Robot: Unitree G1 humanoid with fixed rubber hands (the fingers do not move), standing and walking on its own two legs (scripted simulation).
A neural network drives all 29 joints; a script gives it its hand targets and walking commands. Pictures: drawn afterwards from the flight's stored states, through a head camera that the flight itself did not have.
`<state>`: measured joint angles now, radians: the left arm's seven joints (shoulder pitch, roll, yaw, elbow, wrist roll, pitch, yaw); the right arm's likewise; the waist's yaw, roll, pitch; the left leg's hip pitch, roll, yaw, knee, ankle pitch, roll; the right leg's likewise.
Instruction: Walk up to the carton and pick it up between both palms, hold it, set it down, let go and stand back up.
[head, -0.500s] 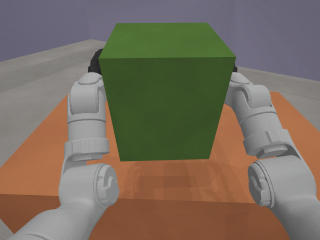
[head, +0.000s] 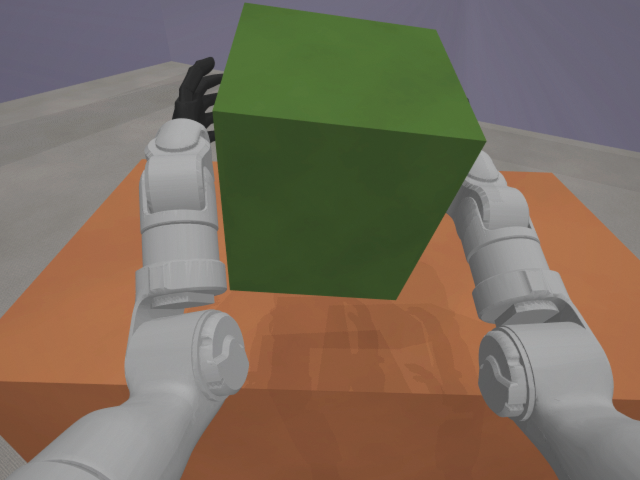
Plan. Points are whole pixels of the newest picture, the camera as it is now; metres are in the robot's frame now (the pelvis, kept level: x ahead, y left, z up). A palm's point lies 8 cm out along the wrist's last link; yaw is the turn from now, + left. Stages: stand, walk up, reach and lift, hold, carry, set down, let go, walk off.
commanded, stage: set down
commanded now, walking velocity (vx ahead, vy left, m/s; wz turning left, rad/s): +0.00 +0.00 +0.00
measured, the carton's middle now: (327, 166) +0.37 -0.01 +0.27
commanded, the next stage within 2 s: none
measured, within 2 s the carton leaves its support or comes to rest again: neither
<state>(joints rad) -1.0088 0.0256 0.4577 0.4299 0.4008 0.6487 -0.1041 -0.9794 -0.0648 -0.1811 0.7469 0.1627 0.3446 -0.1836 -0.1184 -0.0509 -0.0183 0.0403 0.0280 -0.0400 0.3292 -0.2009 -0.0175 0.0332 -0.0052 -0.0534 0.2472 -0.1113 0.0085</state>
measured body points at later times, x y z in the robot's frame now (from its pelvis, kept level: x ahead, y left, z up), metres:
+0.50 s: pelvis +0.00 +0.01 +0.00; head -0.03 +0.06 +0.44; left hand +0.42 +0.13 +0.23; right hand +0.38 -0.17 +0.20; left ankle +0.00 +0.13 -0.75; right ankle +0.03 -0.12 -0.75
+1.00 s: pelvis +0.00 +0.00 +0.00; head -0.03 +0.04 +0.45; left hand +0.42 +0.12 +0.20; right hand +0.38 -0.18 +0.17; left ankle +0.00 +0.13 -0.75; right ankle +0.03 -0.12 -0.75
